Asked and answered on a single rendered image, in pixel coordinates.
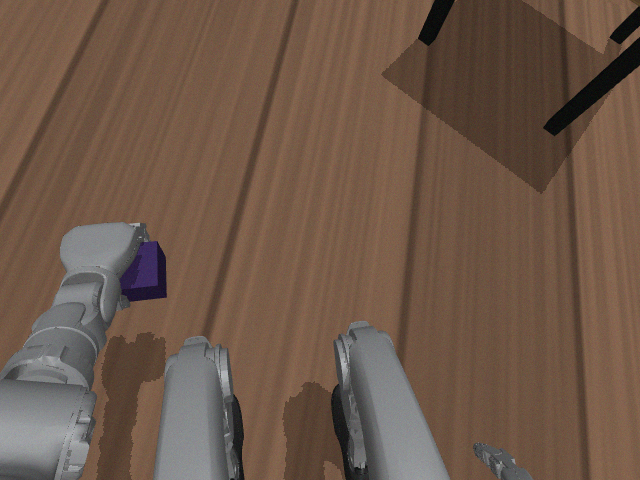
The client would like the right robot foot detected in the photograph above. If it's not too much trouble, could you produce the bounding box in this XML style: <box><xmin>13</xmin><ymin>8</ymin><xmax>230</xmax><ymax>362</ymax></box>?
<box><xmin>331</xmin><ymin>384</ymin><xmax>369</xmax><ymax>480</ymax></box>

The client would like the left robot arm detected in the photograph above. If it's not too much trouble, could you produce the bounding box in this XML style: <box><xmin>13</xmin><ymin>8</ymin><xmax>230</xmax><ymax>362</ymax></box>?
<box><xmin>0</xmin><ymin>266</ymin><xmax>121</xmax><ymax>480</ymax></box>

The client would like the coffee table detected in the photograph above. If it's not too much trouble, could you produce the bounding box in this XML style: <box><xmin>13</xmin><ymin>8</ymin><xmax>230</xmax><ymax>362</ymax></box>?
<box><xmin>418</xmin><ymin>0</ymin><xmax>640</xmax><ymax>136</ymax></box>

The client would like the small box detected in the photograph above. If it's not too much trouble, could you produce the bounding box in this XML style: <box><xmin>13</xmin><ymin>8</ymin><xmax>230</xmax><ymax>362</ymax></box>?
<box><xmin>119</xmin><ymin>241</ymin><xmax>167</xmax><ymax>302</ymax></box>

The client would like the right robot hand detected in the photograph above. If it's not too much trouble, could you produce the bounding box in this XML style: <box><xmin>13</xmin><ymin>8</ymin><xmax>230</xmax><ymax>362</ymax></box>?
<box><xmin>473</xmin><ymin>442</ymin><xmax>533</xmax><ymax>480</ymax></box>

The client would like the left robot hand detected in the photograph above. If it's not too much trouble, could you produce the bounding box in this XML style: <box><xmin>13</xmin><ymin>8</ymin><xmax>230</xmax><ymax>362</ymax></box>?
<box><xmin>60</xmin><ymin>222</ymin><xmax>151</xmax><ymax>311</ymax></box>

